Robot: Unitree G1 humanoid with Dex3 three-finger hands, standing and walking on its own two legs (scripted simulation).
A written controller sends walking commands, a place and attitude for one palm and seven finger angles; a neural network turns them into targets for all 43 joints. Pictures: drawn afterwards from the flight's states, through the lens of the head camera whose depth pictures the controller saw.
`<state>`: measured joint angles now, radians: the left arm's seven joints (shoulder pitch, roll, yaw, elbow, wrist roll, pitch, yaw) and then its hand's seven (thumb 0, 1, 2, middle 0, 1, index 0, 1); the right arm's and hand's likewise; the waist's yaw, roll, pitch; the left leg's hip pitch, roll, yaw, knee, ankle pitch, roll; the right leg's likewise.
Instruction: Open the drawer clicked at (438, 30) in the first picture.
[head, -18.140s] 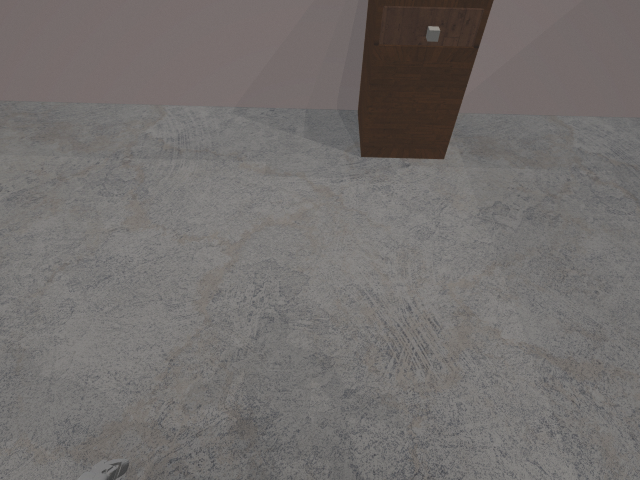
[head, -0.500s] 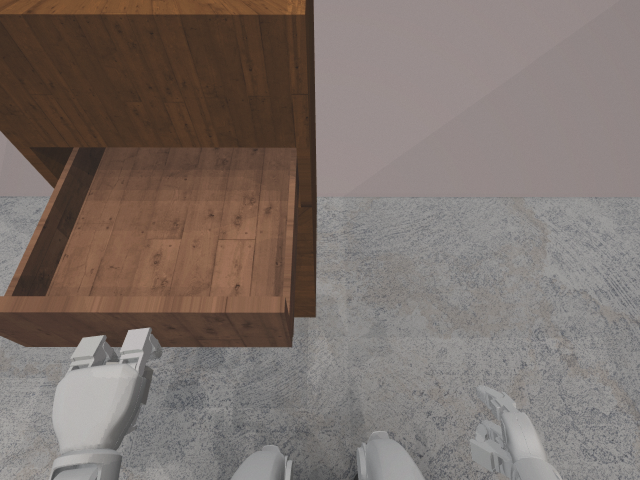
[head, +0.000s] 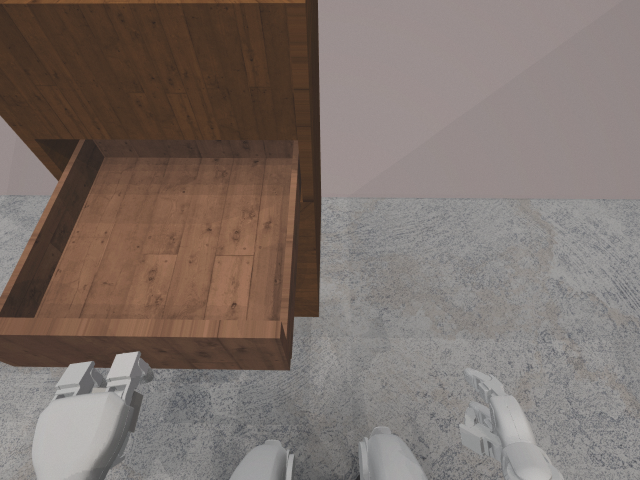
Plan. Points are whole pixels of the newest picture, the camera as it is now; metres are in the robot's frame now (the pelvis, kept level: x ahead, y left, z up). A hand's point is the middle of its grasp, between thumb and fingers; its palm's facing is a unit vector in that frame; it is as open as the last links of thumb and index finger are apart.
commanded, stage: open the thumb to release the handle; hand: left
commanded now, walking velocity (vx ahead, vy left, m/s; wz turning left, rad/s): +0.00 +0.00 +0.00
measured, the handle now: (119, 390) +0.22 +0.26 -0.02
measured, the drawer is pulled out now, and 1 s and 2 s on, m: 0.30 0.30 0.30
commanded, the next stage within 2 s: lift the hand off the handle in 0.60 s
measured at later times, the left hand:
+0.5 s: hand (116, 423) +0.19 +0.26 -0.03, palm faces -0.04 +0.00 -1.00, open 10.2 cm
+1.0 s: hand (115, 422) +0.19 +0.26 -0.03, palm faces -0.01 +0.01 -1.00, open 13.6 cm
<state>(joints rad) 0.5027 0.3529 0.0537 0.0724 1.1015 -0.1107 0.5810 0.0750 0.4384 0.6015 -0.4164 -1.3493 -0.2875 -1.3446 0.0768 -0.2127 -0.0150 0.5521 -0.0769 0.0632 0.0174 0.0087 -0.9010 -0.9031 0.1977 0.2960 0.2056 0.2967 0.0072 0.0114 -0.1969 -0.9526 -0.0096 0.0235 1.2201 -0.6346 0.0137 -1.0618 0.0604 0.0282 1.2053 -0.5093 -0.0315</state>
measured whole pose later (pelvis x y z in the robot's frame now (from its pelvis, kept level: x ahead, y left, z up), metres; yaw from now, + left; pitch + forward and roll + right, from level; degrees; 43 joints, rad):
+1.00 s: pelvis -0.03 -0.02 +0.00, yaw +3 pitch +20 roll +2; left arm 0.21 0.37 0.03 0.33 1.11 -0.12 0.64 0.00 -0.49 0.30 -0.32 -1.20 -0.36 -1.24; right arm 0.09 -0.24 -0.04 0.66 -0.04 0.02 -0.08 0.01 -0.90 -0.90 0.20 0.30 0.20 0.30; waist 0.04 0.03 -0.17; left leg -0.98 -0.03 -0.01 1.20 -0.57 -0.01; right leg -1.08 0.04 -0.01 1.20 -0.46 -0.06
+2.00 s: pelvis -0.01 +0.00 +0.05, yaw +1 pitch +13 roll +1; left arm 0.33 0.39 0.02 0.16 1.06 -0.08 0.51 0.00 -0.49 0.30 -0.32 -1.20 -0.40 -1.22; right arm 0.10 -0.23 -0.03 0.61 -0.03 0.05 -0.07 0.01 -0.90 -0.90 0.20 0.30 0.21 0.30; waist 0.05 0.04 -0.13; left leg -0.68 -0.03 0.00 0.96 -0.50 0.01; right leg -0.78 0.04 0.02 0.95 -0.40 -0.03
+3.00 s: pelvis +0.01 +0.01 +0.08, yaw +0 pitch +7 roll +0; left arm 0.43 0.42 0.03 -0.12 0.98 -0.05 0.33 0.00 -0.49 0.30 -0.32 -1.20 -0.32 -1.20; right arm 0.12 -0.23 -0.02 0.58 -0.02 0.06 -0.03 0.01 -0.90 -0.90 0.20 0.30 0.20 0.30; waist 0.08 0.07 -0.08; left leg -0.42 -0.03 0.02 0.71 -0.42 0.02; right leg -0.52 0.04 0.04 0.72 -0.32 -0.02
